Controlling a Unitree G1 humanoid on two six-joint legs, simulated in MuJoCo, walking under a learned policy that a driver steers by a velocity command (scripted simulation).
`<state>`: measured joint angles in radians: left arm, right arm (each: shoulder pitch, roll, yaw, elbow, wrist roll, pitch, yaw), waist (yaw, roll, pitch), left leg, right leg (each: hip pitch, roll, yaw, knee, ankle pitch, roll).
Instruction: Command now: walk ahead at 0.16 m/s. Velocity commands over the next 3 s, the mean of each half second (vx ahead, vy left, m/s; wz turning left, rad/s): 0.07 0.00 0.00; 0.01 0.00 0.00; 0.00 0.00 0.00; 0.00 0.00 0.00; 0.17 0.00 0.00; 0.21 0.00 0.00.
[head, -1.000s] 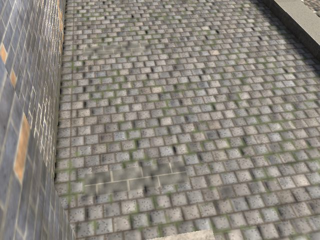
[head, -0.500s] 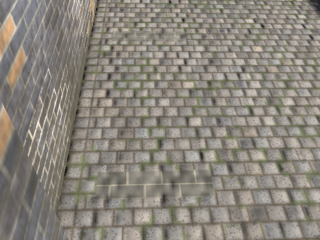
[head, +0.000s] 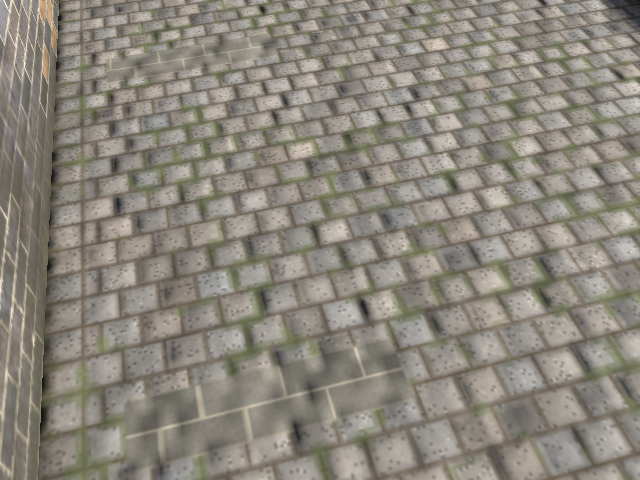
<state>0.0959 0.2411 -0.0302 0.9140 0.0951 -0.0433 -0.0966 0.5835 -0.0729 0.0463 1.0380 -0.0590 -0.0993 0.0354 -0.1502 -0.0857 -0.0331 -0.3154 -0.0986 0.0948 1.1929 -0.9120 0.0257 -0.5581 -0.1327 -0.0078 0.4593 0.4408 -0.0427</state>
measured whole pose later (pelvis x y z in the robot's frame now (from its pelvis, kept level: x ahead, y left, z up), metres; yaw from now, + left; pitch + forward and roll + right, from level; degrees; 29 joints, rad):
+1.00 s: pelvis +0.17 -0.01 -0.08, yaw -1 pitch +0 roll +0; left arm 0.20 0.27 0.09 1.03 0.00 -0.09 -0.08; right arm 0.19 -0.23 -0.08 0.94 -0.02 -0.05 0.09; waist -0.01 -0.01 0.03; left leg -0.20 0.06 0.00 0.61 -0.41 -0.05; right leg -0.27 -0.01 -0.12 0.64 -0.38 -0.04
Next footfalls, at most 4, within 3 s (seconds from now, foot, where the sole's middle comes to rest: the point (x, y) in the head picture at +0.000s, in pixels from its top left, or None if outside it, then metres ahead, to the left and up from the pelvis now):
0.04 right None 0.18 -0.11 -0.85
0.36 left None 0.15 0.14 -0.85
2.64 left None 0.52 0.13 -1.04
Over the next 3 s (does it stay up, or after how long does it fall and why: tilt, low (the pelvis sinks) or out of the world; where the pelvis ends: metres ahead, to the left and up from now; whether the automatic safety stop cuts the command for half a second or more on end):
stays up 0.45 0.02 -0.27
